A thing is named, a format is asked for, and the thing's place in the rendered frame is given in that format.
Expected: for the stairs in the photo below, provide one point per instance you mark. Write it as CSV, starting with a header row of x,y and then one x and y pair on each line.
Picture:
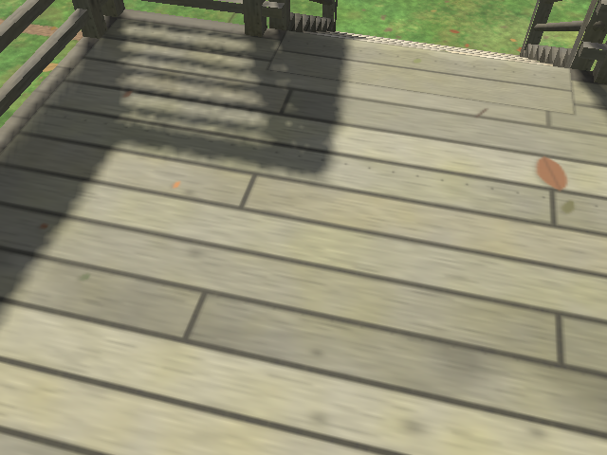
x,y
446,48

